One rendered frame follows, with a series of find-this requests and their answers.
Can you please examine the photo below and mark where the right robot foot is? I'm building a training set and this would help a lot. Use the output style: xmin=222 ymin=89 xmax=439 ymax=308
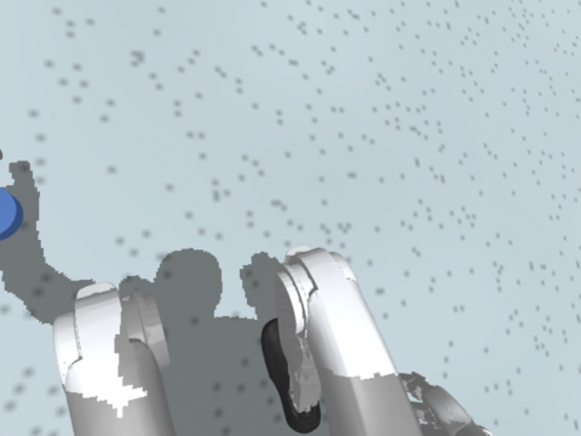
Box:
xmin=261 ymin=318 xmax=320 ymax=433

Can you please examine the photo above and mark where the right robot hand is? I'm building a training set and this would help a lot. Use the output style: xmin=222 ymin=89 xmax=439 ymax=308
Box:
xmin=399 ymin=372 xmax=476 ymax=436

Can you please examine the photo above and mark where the tin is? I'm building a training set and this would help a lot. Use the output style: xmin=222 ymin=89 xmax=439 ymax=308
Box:
xmin=0 ymin=187 xmax=24 ymax=241

